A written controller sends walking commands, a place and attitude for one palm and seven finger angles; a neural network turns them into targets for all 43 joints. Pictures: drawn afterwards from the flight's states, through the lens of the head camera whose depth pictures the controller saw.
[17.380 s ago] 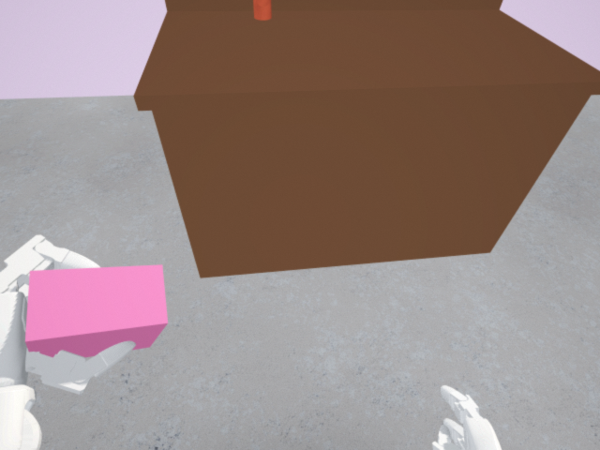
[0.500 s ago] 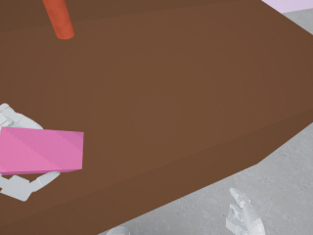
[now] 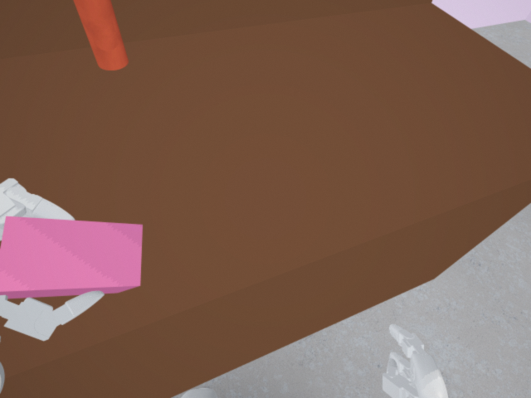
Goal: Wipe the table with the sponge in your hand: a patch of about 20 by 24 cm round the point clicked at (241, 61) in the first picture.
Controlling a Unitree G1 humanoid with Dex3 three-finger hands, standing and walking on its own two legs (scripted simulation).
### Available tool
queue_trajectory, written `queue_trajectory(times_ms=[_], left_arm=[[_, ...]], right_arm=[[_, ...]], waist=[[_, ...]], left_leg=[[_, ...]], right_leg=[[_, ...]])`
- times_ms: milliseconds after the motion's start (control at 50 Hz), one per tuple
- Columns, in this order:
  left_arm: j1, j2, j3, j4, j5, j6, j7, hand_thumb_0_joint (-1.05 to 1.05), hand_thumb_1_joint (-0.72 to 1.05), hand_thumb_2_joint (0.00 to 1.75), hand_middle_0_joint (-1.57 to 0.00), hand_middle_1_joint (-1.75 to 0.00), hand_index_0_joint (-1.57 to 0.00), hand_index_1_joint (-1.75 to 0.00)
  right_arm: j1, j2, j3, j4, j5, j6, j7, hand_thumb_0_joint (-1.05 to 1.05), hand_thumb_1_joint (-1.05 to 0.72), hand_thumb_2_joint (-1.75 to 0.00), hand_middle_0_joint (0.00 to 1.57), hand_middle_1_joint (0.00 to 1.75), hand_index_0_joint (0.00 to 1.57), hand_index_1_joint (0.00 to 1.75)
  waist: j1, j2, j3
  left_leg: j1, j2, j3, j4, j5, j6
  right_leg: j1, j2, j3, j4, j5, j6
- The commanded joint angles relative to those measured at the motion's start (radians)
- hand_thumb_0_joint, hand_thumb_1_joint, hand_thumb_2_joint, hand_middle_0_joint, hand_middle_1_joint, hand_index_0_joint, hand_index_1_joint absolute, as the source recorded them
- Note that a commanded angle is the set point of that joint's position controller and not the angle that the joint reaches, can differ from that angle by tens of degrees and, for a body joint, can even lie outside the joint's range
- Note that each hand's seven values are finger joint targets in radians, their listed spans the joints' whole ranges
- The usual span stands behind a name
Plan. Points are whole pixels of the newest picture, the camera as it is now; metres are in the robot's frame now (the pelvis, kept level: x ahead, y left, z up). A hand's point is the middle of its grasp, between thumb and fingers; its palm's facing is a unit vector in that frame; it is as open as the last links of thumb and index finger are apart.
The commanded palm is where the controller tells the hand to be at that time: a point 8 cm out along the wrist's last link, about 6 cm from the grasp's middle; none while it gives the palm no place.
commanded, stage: shuffle to correct the standing spot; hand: left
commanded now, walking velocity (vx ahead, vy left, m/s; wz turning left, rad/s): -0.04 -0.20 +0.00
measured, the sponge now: (91, 261) +0.23 +0.21 +0.15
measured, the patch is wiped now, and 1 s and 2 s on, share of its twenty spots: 0.00 0.00 0.00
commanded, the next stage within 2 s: none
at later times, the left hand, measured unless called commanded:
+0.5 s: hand (56, 256) +0.22 +0.24 +0.17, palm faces +0.33 -0.85 -0.42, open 10.3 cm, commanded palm +0.16 +0.27 +0.18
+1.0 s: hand (51, 265) +0.22 +0.24 +0.16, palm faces +0.34 -0.85 -0.39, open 10.3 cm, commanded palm +0.16 +0.27 +0.18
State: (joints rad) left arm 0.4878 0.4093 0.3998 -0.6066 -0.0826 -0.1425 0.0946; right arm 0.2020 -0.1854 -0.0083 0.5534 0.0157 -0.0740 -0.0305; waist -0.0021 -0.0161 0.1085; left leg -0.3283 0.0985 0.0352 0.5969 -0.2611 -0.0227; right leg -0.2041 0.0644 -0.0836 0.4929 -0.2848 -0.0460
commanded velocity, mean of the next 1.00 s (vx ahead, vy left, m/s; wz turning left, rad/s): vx -0.05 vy -0.19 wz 0.00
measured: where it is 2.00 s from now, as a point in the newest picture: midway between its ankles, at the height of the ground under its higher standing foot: outside the picture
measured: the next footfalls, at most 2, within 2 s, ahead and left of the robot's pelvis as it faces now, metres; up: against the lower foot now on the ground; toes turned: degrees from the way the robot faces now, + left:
none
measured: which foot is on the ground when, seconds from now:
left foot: down 0.00-1.00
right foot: down 0.00-1.00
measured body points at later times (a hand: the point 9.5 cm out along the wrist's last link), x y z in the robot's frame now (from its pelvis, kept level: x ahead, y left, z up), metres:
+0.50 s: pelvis +0.00 -0.01 +0.00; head +0.05 +0.01 +0.45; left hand +0.20 +0.28 +0.19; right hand +0.18 -0.24 -0.08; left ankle +0.03 +0.13 -0.73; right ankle -0.01 -0.09 -0.73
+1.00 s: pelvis +0.00 -0.01 +0.00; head +0.04 +0.01 +0.45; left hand +0.19 +0.28 +0.19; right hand +0.17 -0.23 -0.08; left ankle +0.03 +0.13 -0.73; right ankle -0.01 -0.09 -0.73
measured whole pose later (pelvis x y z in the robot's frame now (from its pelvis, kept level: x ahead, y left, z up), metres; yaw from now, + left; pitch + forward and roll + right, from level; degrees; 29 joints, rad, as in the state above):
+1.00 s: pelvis +0.00 -0.01 +0.00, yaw +0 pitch +0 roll -2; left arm 0.50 0.39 0.39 -0.59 -0.09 -0.13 0.11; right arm 0.19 -0.19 0.00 0.56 0.02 -0.05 -0.03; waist 0.00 -0.01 0.10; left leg -0.33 0.10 0.03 0.58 -0.25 -0.03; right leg -0.20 0.07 -0.09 0.49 -0.28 -0.06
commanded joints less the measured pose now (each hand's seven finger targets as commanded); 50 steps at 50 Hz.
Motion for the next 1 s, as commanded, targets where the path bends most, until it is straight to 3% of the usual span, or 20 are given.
queue_trajectory(times_ms=[0,80,100,180,200,240,300,360,400,480,600,680,720,740,840,900,980], left_arm=[[-0.011,0.158,0.115,-0.198,0.001,-0.062,0.022,0.00,0.10,1.30,-1.20,-1.60,-1.20,-1.60],[-0.027,0.154,0.103,-0.193,-0.007,-0.059,0.022,0.00,0.10,1.30,-1.20,-1.60,-1.20,-1.60],[-0.016,0.153,0.104,-0.197,-0.010,-0.057,0.025,0.00,0.10,1.30,-1.20,-1.60,-1.20,-1.60],[-0.042,0.156,0.102,-0.207,-0.010,-0.059,0.028,0.00,0.10,1.30,-1.20,-1.60,-1.20,-1.60],[-0.031,0.162,0.109,-0.220,-0.009,-0.059,0.031,0.00,0.10,1.30,-1.20,-1.60,-1.20,-1.60],[-0.046,0.156,0.101,-0.214,-0.006,-0.058,0.028,0.00,0.10,1.30,-1.20,-1.60,-1.20,-1.60],[-0.027,0.154,0.104,-0.207,-0.003,-0.057,0.028,0.00,0.10,1.30,-1.20,-1.60,-1.20,-1.60],[-0.033,0.158,0.107,-0.189,-0.005,-0.057,0.025,0.00,0.10,1.30,-1.20,-1.60,-1.20,-1.60],[-0.006,0.153,0.106,-0.190,-0.009,-0.051,0.026,0.00,0.10,1.30,-1.20,-1.60,-1.20,-1.60],[-0.032,0.157,0.104,-0.190,-0.014,-0.052,0.030,0.00,0.10,1.30,-1.20,-1.60,-1.20,-1.60],[-0.006,0.165,0.115,-0.215,-0.012,-0.055,0.033,0.00,0.10,1.30,-1.20,-1.60,-1.20,-1.60],[-0.008,0.168,0.118,-0.209,-0.007,-0.057,0.029,0.00,0.10,1.30,-1.20,-1.60,-1.20,-1.60],[0.015,0.146,0.101,-0.190,-0.011,-0.053,0.029,0.00,0.10,1.30,-1.20,-1.60,-1.20,-1.60],[-0.006,0.168,0.114,-0.204,-0.010,-0.053,0.029,0.00,0.10,1.30,-1.20,-1.60,-1.20,-1.60],[-0.026,0.154,0.094,-0.185,-0.016,-0.046,0.033,0.00,0.10,1.30,-1.20,-1.60,-1.20,-1.60],[-0.019,0.151,0.093,-0.182,-0.018,-0.044,0.038,0.00,0.10,1.30,-1.20,-1.60,-1.20,-1.60],[-0.043,0.157,0.099,-0.189,-0.011,-0.048,0.038,0.00,0.10,1.30,-1.20,-1.60,-1.20,-1.60]], right_arm=[[-0.073,-0.133,-0.055,-0.156,0.011,-0.058,0.000,0.00,-0.90,-0.90,0.20,0.30,0.20,0.30],[-0.053,-0.136,-0.064,-0.153,0.010,-0.052,0.002,0.00,-0.90,-0.90,0.20,0.30,0.20,0.30],[-0.065,-0.130,-0.058,-0.149,0.012,-0.054,0.001,0.00,-0.90,-0.90,0.20,0.30,0.20,0.30],[-0.062,-0.132,-0.059,-0.147,0.006,-0.049,-0.002,0.00,-0.90,-0.90,0.20,0.30,0.20,0.30],[-0.079,-0.128,-0.054,-0.145,0.009,-0.052,-0.004,0.00,-0.90,-0.90,0.20,0.30,0.20,0.30],[-0.075,-0.133,-0.055,-0.147,0.004,-0.048,-0.004,0.00,-0.90,-0.90,0.20,0.30,0.20,0.30],[-0.083,-0.126,-0.051,-0.148,0.012,-0.051,-0.001,0.00,-0.90,-0.90,0.20,0.30,0.20,0.30],[-0.068,-0.132,-0.055,-0.147,0.007,-0.044,0.000,0.00,-0.90,-0.90,0.20,0.30,0.20,0.30],[-0.076,-0.124,-0.055,-0.148,0.014,-0.045,0.003,0.00,-0.90,-0.90,0.20,0.30,0.20,0.30],[-0.064,-0.127,-0.059,-0.146,0.012,-0.037,0.003,0.00,-0.90,-0.90,0.20,0.30,0.20,0.30],[-0.095,-0.123,-0.048,-0.153,0.014,-0.036,0.000,0.00,-0.90,-0.90,0.20,0.30,0.20,0.30],[-0.073,-0.131,-0.053,-0.157,0.010,-0.034,0.001,0.00,-0.90,-0.90,0.20,0.30,0.20,0.30],[-0.068,-0.129,-0.046,-0.155,0.012,-0.034,0.001,0.00,-0.90,-0.90,0.20,0.30,0.20,0.30],[-0.077,-0.132,-0.052,-0.159,0.011,-0.035,0.000,0.00,-0.90,-0.90,0.20,0.30,0.20,0.30],[-0.076,-0.129,-0.052,-0.154,0.012,-0.032,-0.004,0.00,-0.90,-0.90,0.20,0.30,0.20,0.30],[-0.085,-0.120,-0.045,-0.150,0.017,-0.034,-0.003,0.00,-0.90,-0.90,0.20,0.30,0.20,0.30],[-0.078,-0.127,-0.049,-0.149,0.010,-0.033,-0.004,0.00,-0.90,-0.90,0.20,0.30,0.20,0.30]], waist=[[0.003,0.142,-0.178],[-0.005,0.050,-0.181],[-0.010,0.064,-0.186],[-0.006,0.060,-0.178],[-0.009,0.101,-0.189],[-0.003,0.125,-0.171],[-0.002,0.128,-0.194],[0.000,0.101,-0.181],[-0.006,0.073,-0.199],[-0.008,0.024,-0.196],[-0.002,0.130,-0.192],[0.004,0.136,-0.202],[-0.001,0.129,-0.199],[0.001,0.123,-0.187],[-0.007,0.055,-0.162],[-0.012,0.057,-0.171],[-0.004,0.069,-0.169]], left_leg=[[0.106,0.110,-0.117,-0.130,0.095,0.071],[0.091,0.056,-0.079,-0.052,0.042,0.053],[0.110,0.045,-0.071,-0.054,0.017,0.051],[0.096,0.061,-0.094,-0.062,0.061,0.059],[0.132,0.069,-0.098,-0.081,0.087,0.063],[0.107,0.099,-0.126,-0.107,0.130,0.072],[0.139,0.099,-0.118,-0.102,0.194,0.070],[0.104,0.095,-0.110,-0.086,0.177,0.065],[0.139,0.066,-0.076,-0.046,0.164,0.057],[0.120,0.044,-0.064,0.000,0.162,0.048],[0.137,0.096,-0.115,-0.097,0.210,0.068],[0.122,0.113,-0.124,-0.100,0.238,0.068],[0.121,0.106,-0.119,-0.117,0.193,0.065],[0.108,0.107,-0.116,-0.113,0.175,0.063],[0.092,0.063,-0.082,-0.073,0.012,0.052],[0.121,0.054,-0.087,-0.077,0.001,0.052],[0.093,0.079,-0.113,-0.103,0.046,0.062]], right_leg=[[0.031,-0.089,0.074,-0.105,0.154,0.022],[0.007,-0.139,0.124,-0.110,0.215,-0.021],[-0.017,-0.145,0.146,-0.110,0.206,-0.029],[-0.023,-0.145,0.127,-0.080,0.212,-0.024],[-0.036,-0.134,0.128,-0.074,0.219,-0.016],[-0.012,-0.112,0.093,-0.065,0.212,0.006],[0.018,-0.104,0.089,-0.085,0.238,0.013],[0.036,-0.116,0.088,-0.100,0.243,0.007],[0.016,-0.138,0.132,-0.111,0.288,-0.008],[0.000,-0.180,0.153,-0.088,0.337,-0.038],[0.011,-0.125,0.107,-0.075,0.264,0.005],[0.052,-0.119,0.081,-0.092,0.260,0.012],[0.051,-0.114,0.075,-0.097,0.239,0.012],[0.047,-0.120,0.086,-0.104,0.238,0.013],[-0.012,-0.156,0.146,-0.125,0.207,-0.016],[-0.042,-0.160,0.163,-0.117,0.192,-0.029],[-0.010,-0.144,0.127,-0.098,0.196,-0.013]])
